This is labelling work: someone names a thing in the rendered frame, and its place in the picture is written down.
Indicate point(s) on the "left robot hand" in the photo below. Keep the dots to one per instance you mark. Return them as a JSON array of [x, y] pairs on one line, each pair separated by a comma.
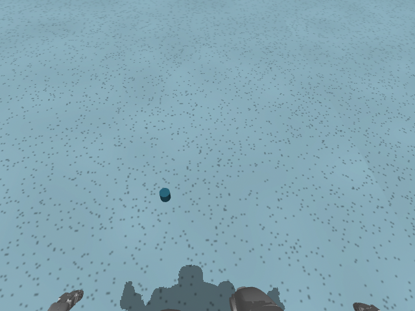
[[67, 301]]

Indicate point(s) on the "tin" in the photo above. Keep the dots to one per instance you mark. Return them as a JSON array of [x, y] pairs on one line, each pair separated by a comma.
[[165, 194]]

